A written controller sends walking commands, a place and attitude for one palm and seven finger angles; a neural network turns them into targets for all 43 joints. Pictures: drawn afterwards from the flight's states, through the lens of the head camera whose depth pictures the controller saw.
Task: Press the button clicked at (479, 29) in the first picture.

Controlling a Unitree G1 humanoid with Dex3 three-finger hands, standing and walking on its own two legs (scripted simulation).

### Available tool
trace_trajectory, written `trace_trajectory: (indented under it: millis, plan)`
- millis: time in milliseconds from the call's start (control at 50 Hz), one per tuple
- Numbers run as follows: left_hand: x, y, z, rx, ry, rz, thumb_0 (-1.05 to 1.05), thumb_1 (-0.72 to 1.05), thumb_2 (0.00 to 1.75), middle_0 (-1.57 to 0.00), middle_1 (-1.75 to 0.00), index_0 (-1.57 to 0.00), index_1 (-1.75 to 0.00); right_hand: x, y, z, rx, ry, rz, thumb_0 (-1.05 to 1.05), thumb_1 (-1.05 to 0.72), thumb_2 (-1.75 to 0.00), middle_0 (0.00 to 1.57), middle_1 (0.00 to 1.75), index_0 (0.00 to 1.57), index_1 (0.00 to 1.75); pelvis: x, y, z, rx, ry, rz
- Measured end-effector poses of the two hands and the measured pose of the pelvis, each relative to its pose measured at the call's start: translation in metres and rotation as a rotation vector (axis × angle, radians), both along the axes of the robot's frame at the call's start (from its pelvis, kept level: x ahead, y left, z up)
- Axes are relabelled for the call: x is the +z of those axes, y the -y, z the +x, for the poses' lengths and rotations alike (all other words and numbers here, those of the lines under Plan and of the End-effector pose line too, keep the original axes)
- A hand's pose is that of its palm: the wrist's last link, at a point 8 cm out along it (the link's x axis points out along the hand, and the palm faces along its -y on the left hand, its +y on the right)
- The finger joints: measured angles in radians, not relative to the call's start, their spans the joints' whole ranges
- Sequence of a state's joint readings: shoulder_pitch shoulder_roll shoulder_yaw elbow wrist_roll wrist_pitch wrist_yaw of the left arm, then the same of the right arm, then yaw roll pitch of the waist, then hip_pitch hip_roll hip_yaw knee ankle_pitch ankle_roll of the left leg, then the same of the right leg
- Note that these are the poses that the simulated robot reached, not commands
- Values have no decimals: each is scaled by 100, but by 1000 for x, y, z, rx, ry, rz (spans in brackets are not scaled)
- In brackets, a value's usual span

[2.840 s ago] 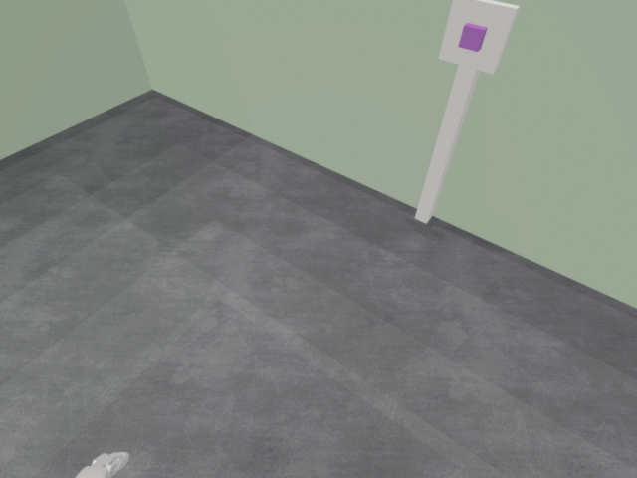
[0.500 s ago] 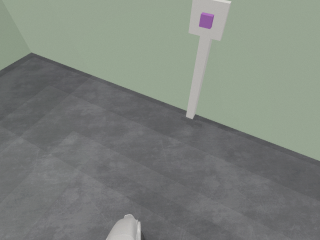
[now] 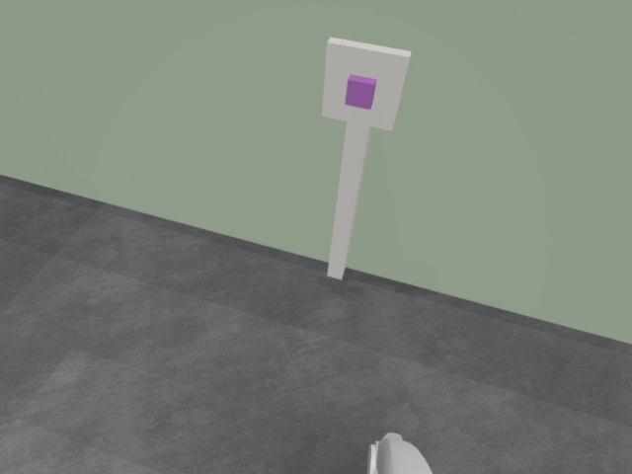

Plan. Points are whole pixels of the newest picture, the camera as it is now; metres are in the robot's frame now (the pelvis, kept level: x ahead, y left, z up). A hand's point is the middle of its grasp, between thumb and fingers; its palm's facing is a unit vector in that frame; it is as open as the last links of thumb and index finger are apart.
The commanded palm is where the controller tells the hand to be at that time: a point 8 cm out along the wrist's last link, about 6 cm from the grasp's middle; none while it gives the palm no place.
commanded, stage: turn to face it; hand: left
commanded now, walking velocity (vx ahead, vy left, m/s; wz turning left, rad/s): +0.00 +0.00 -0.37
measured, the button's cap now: (360, 91) +0.88 -0.06 +0.03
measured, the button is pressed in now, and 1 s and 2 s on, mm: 0 0 0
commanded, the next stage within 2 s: take the last steps up to it in 0.30 s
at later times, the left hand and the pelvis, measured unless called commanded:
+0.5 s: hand (215, 422) +0.22 +0.16 -0.18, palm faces -0.12 -0.97 -0.20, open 7.3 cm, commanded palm none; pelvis +0.12 -0.01 -0.01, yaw -9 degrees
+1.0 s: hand (264, 348) +0.35 +0.10 -0.18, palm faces -0.33 -0.94 -0.14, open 7.4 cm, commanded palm none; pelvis +0.24 -0.04 -0.01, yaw -16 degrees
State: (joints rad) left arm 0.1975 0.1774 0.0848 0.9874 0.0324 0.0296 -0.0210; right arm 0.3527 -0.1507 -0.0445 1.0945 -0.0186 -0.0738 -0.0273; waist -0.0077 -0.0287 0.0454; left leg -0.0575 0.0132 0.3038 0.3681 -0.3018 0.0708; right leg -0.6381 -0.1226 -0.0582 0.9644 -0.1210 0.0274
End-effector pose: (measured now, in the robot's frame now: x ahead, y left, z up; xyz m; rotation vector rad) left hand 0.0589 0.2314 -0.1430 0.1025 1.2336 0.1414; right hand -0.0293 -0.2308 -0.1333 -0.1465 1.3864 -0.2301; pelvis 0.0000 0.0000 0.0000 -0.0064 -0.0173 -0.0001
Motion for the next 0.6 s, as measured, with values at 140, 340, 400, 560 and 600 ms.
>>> trace_trajectory:
  millis: [140,340,400,560,600]
  plan:
    - [-6,27,103,-141,25,19,1,91,90,-19,-30,-19,-29,-15,-9,-4,-127,-130,59,0,-91,-90,20,30,20,30,-12,15,54,-66,-13,-4]
    - [-4,47,155,-169,49,54,1,91,90,-20,-30,-20,-29,-28,15,91,-141,-38,59,1,-91,-90,20,30,20,30,-14,30,100,-121,-13,-9]
    - [-1,38,158,-176,25,67,0,92,90,-20,-30,-20,-29,-20,21,130,-128,61,29,1,-92,-90,20,30,20,30,-10,25,107,-136,-24,-6]
    - [-17,3,168,-159,7,22,1,91,90,-20,-30,-20,-29,-4,12,180,-89,185,-49,1,-92,-90,20,30,20,30,-15,-4,133,-170,-28,-27]
    - [-19,-4,171,-163,-17,11,1,91,90,-20,-30,-20,-29,1,3,178,-97,185,-57,0,-92,-90,20,30,20,30,-13,-9,142,-183,-26,-29]
